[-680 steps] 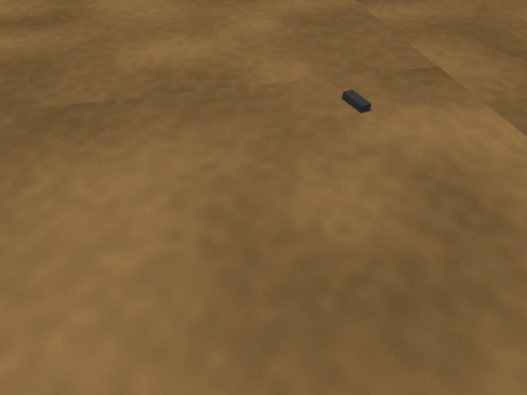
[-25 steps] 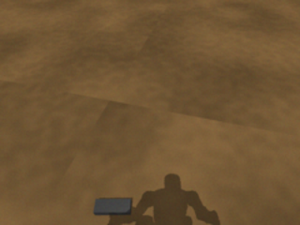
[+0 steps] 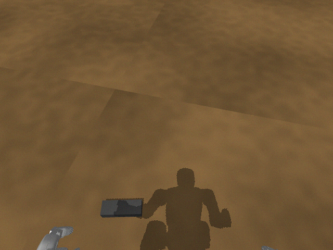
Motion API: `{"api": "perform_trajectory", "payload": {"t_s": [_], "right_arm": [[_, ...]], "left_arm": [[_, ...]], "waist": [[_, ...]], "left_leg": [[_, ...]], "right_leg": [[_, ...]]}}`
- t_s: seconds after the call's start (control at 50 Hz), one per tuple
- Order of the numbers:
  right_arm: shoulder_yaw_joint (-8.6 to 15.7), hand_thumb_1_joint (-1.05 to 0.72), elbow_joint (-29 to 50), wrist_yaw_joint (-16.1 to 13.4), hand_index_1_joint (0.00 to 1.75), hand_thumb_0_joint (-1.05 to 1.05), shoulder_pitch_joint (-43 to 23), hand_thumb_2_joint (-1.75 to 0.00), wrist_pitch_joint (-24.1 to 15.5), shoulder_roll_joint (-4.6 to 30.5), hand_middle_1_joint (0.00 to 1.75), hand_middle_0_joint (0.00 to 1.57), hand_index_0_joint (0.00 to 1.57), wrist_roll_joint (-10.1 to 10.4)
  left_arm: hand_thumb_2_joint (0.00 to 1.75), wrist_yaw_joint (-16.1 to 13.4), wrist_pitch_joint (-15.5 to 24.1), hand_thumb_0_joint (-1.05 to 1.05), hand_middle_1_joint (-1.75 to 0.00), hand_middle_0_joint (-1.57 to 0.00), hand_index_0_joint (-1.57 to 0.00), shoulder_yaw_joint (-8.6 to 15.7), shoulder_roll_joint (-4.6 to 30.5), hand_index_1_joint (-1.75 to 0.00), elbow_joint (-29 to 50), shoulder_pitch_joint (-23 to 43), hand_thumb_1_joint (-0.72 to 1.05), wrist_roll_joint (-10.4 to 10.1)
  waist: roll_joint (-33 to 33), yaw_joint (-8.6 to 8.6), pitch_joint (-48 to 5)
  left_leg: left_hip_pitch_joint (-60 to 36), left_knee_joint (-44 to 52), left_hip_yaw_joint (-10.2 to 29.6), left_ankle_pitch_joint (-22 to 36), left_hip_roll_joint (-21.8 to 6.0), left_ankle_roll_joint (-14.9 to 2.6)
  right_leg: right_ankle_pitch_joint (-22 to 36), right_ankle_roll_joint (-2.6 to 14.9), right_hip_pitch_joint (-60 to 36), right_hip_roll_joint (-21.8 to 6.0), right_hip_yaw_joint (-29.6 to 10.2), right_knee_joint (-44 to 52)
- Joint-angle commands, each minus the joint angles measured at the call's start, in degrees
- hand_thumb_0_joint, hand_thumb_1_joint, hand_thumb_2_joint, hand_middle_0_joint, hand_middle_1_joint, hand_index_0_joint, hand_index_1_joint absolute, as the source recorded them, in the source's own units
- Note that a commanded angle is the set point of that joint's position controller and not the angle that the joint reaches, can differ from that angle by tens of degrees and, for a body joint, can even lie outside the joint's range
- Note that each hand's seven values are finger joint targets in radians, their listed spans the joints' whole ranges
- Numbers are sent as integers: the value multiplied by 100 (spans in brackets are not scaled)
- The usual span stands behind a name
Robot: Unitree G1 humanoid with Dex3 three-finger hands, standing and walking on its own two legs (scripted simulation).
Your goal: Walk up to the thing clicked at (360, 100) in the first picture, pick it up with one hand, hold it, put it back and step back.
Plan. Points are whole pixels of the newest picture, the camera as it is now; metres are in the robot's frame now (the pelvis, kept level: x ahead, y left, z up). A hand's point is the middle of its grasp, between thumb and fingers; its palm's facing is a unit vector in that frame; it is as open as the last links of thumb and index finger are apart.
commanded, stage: rise first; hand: left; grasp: from above
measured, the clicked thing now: (122, 208) +0.43 +0.24 -0.73
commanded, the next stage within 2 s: none
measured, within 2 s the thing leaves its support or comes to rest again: neither
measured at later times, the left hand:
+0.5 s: hand out of the picture +0.14 +0.26 -0.20, palm faces -0.16 -0.88 -0.46, open 14.2 cm
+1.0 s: hand out of the picture +0.18 +0.29 -0.34, palm faces -0.41 -0.63 -0.65, open 14.3 cm
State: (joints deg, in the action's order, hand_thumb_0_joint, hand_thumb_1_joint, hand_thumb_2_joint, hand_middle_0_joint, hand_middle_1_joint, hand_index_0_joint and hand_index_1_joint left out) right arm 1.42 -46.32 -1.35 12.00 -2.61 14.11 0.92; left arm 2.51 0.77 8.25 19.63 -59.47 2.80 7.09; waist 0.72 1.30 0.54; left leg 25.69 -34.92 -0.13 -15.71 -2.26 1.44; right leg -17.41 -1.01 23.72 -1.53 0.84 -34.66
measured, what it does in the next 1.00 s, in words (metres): lowers itself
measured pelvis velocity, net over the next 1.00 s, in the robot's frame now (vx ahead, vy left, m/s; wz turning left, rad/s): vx -0.03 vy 0.01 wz -0.01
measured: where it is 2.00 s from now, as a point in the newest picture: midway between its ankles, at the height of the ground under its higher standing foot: outside the picture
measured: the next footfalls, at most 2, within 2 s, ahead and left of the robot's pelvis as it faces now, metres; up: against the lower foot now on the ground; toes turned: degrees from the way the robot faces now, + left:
none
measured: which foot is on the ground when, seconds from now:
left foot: down 0.00-1.00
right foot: down 0.00-1.00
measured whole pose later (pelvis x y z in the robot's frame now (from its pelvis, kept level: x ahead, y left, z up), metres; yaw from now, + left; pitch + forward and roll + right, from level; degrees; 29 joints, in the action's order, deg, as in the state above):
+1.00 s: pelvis -0.03 +0.01 -0.19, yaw -1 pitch +30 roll -3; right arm 2.4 -33.4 0.7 5.5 -11.6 15.4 -0.4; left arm -2.7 0.6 6.6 24.6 -32.9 -1.3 31.2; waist -0.3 1.7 -10.5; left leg 86.4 -93.7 3.0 -37.1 -2.1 1.2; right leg -39.3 -1.9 82.9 -1.6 0.9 -92.6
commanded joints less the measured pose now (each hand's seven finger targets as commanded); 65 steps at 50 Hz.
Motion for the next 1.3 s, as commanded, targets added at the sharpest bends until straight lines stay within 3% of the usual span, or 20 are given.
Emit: {"api": "perform_trajectory", "payload": {"t_s": [0.0,0.04,0.1,0.12,0.18,0.24,0.3,0.36,0.5,0.64,0.68,0.74,0.78,0.86,0.88,1.0,1.08,1.14,1.2,1.28], "right_arm": [[398,-92,1020,-25,30,0,87,-90,-145,1015,30,20,20,62],[396,-92,1251,-4,30,0,-66,-91,-174,1012,30,20,20,75],[413,-90,1455,22,30,0,-14,-90,-256,944,30,20,20,74],[420,-90,1467,22,30,0,68,-90,-293,948,30,20,20,56],[449,-89,1559,29,30,0,99,-90,-425,909,30,20,20,10],[458,-90,1698,-7,30,0,165,-90,-539,843,30,20,20,-17],[469,-90,1809,-40,30,0,143,-90,-599,854,30,20,20,-23],[468,-91,1890,-36,30,0,125,-90,-617,838,30,20,20,-26],[431,-92,2099,-31,30,0,-18,-91,-736,773,30,20,20,-54],[418,-92,2314,6,30,0,-141,-91,-874,746,30,20,20,-66],[409,-93,2276,28,30,0,-181,-91,-909,785,30,20,20,-65],[397,-93,2200,36,30,0,-265,-91,-968,806,30,20,20,-70],[404,-94,2170,51,30,0,-313,-91,-1022,844,30,20,20,-82],[490,-91,2037,119,30,0,-380,-90,-1114,953,30,20,20,-80],[501,-91,1984,129,30,0,-397,-90,-1126,982,30,20,20,-73],[546,-94,1612,222,30,0,-400,-91,-1021,1151,30,20,20,-54],[595,-93,1373,297,30,0,-256,-91,-891,1143,30,20,20,-85],[642,-92,1232,345,30,0,-164,-91,-813,1154,30,20,20,-128],[650,-92,1081,373,30,0,-79,-91,-725,1211,30,20,20,-184],[646,-89,977,411,30,0,3,-90,-604,1233,30,20,20,-238]], "left_arm": [[99,-199,-293,0,-109,-3,-6,251,913,-106,712,-576,-22,270],[100,-283,-504,0,-107,-5,-6,274,1034,-106,1086,-308,-36,312],[98,-307,-726,0,-108,-7,-7,234,876,-107,1423,-542,-52,344],[97,-309,-748,0,-108,-7,-8,203,819,-107,1528,-508,-53,355],[98,-321,-642,0,-107,-7,-7,347,960,-107,2082,-372,-55,443],[101,-320,-574,0,-106,-6,-6,383,939,-106,2712,-780,-58,578],[102,-339,-673,0,-105,-7,-5,437,1016,-107,3157,-1158,-60,774],[102,-355,-836,0,-105,-7,-6,399,933,-107,3546,-1400,-61,798],[98,-367,-1101,0,-106,-7,-7,268,808,-106,3946,-1778,-59,923],[98,-393,-1069,0,-107,-7,-7,348,893,-107,4540,-2260,-58,1075],[99,-404,-1011,0,-106,-8,-7,271,886,-106,4570,-1965,-60,1153],[99,-465,-807,0,-105,-8,-7,213,1001,-105,4142,-1368,-60,1473],[100,-518,-586,0,-104,-8,-7,346,1199,-105,3898,-992,-61,1701],[102,-578,-104,0,-103,-8,-6,145,1207,-105,3683,-521,-61,2108],[102,-600,14,0,-104,-8,-6,125,1311,-105,3693,-304,-61,2257],[104,-896,543,0,-104,-9,-7,584,2194,-106,2992,429,-61,3023],[102,-995,673,0,-107,-8,-8,458,2212,-107,2432,1205,-60,3394],[103,-979,829,0,-106,-8,-7,387,2433,-107,2075,2024,-60,3681],[103,-993,1069,0,-105,-8,-8,516,2947,-106,1901,2681,-59,4041],[104,-1102,1358,0,-105,-6,-6,441,3098,-106,1636,3468,-57,4462]], "waist": [[-464,-227,-1250],[-304,-168,-1092],[-86,-117,-1186],[12,-44,-1209],[-155,-61,-1481],[-371,-19,-1944],[-574,-74,-2058],[-448,-17,-2078],[-315,57,-2045],[-660,-86,-2305],[-696,24,-2332],[-512,206,-2254],[-518,184,-2241],[-541,142,-2796],[-709,114,-3028],[-909,-119,-3837],[-601,-84,-4178],[-225,7,-4299],[-222,-68,-4586],[-372,6,-4472]], "left_leg": [[-380,82,-135,1045,279,-59],[-60,-45,-87,682,221,-68],[203,-373,-78,476,210,-108],[280,-526,-84,501,198,-121],[617,-1062,-66,492,183,-119],[672,-1435,-46,669,145,-122],[773,-1626,6,792,113,-98],[951,-1798,42,818,96,-127],[1571,-2308,55,546,109,-176],[1955,-2660,165,253,90,-133],[2073,-2800,279,220,46,-110],[2756,-3382,239,-61,80,-162],[3228,-3690,252,-505,100,-167],[3683,-4181,297,-903,115,-145],[3724,-4378,302,-745,119,-132],[4354,-5410,316,-58,119,-151],[5038,-6092,147,-99,150,-235],[5816,-6617,78,-632,148,-304],[6193,-6995,30,-886,131,-306],[6587,-7190,72,-1524,121,-293]], "right_leg": [[927,222,-111,193,180,67],[559,206,171,224,217,-46],[343,196,460,218,215,-313],[381,174,603,222,204,-459],[376,164,1006,185,170,-1001],[551,169,1237,166,124,-1411],[581,181,1488,166,129,-1653],[604,158,1564,170,124,-1744],[450,148,1996,164,144,-2104],[54,197,2636,194,193,-2706],[-47,205,3003,217,217,-2970],[-186,192,3590,221,198,-3415],[-520,191,4061,192,152,-3742],[-820,201,4711,177,126,-4374],[-715,214,4914,181,112,-4587],[-358,249,5891,206,145,-5644],[-250,214,6035,253,144,-5910],[-564,169,6195,283,139,-6078],[-750,157,6228,283,140,-6366],[-1452,198,6808,323,257,-6646]]}}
